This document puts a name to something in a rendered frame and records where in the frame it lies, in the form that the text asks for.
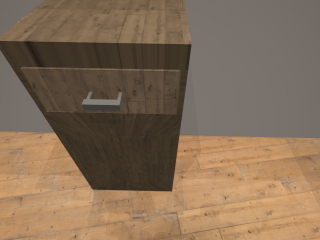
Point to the drawer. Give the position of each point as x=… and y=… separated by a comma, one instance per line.
x=143, y=90

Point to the handle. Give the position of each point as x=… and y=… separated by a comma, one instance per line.
x=102, y=104

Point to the cabinet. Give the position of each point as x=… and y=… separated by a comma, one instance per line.
x=128, y=151

